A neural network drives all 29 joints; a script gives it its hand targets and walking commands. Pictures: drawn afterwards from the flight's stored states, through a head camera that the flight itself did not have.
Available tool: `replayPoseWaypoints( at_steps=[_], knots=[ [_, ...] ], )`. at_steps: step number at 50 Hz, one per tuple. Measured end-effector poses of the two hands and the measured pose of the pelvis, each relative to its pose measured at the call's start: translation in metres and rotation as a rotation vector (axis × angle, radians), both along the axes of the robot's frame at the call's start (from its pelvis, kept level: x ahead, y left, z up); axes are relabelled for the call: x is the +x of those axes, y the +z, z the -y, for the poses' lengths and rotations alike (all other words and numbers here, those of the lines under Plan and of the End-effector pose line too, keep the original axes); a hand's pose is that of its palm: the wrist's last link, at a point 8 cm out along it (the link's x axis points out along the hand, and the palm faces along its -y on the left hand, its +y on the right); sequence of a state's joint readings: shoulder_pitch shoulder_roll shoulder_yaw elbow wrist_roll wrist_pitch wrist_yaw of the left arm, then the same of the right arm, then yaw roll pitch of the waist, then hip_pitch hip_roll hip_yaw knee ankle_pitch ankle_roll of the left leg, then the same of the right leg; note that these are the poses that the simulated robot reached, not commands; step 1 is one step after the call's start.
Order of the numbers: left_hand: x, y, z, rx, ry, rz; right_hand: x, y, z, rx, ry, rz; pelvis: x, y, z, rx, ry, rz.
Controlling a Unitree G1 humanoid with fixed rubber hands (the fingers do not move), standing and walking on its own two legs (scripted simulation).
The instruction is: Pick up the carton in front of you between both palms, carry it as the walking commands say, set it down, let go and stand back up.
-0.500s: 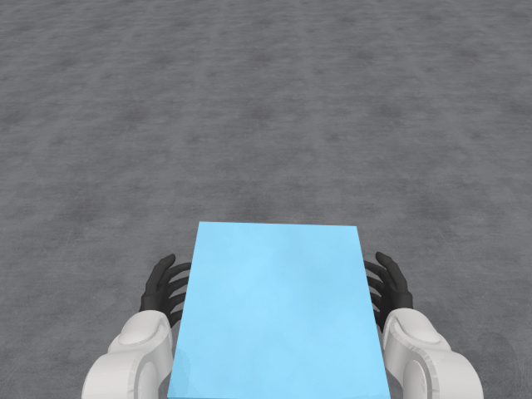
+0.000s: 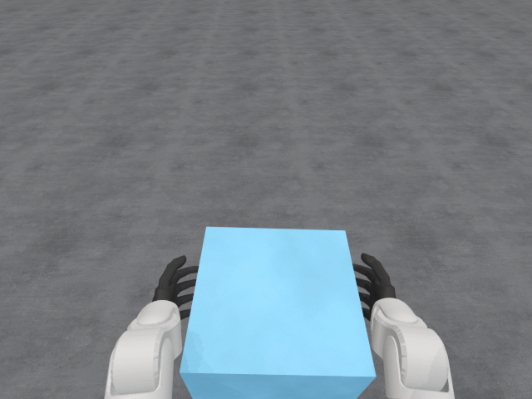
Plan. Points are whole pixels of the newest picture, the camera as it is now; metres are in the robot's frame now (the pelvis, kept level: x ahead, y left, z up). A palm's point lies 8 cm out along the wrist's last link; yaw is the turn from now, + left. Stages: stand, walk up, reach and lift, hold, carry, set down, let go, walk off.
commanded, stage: carry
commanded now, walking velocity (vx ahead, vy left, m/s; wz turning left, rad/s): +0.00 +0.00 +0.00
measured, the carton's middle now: (272, 329) +0.25 +0.00 -0.01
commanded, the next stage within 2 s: hold in 1.60 s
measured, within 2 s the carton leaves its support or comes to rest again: neither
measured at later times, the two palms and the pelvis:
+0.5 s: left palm (167, 308) +0.26 +0.16 +0.03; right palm (369, 305) +0.27 -0.14 +0.04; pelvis -0.02 +0.01 +0.00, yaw +0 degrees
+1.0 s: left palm (169, 318) +0.25 +0.15 +0.04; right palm (376, 315) +0.25 -0.15 +0.04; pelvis -0.03 +0.00 +0.00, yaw +0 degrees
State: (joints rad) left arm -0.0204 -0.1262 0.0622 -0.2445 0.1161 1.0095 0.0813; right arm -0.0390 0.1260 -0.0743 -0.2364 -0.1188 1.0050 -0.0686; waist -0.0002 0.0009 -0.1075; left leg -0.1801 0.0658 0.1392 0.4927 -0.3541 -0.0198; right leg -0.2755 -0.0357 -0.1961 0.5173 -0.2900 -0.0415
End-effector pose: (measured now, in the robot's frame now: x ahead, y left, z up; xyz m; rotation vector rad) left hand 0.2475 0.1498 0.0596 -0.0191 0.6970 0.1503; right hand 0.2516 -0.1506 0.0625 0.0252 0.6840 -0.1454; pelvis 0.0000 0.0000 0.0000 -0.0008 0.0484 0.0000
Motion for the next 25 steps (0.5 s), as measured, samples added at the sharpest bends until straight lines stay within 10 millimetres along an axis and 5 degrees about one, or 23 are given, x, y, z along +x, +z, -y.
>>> replayPoseWaypoints(
  at_steps=[15, 25],
  knots=[
    [0.014, -0.030, -0.006, 0.059, -0.046, -0.002, 0.015, -0.029, -0.005, -0.049, 0.030, -0.001, -0.014, 0.002, -0.006, 0.001, -0.004, 0.002],
    [0.015, -0.026, -0.007, 0.054, -0.038, 0.040, 0.016, -0.025, -0.007, -0.046, 0.031, 0.041, -0.020, 0.001, -0.006, 0.001, -0.001, -0.002]
  ],
)
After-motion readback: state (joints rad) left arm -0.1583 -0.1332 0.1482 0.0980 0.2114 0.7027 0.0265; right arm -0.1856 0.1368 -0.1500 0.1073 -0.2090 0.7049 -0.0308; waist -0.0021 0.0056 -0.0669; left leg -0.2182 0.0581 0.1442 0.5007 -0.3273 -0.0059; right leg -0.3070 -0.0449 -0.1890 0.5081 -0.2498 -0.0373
